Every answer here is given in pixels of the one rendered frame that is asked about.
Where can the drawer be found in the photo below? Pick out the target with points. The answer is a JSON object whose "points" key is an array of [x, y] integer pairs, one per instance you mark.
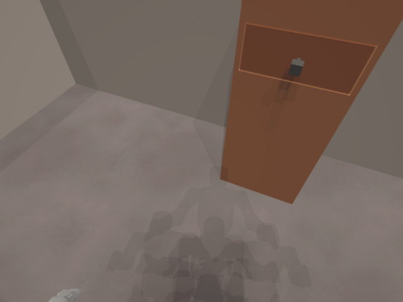
{"points": [[330, 63]]}

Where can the robot left hand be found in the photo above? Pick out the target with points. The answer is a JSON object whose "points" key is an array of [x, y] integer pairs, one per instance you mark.
{"points": [[66, 295]]}

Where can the cabinet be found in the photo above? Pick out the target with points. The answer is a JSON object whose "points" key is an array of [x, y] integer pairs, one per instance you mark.
{"points": [[277, 129]]}

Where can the handle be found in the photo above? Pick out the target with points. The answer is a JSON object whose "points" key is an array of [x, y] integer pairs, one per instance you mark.
{"points": [[296, 67]]}

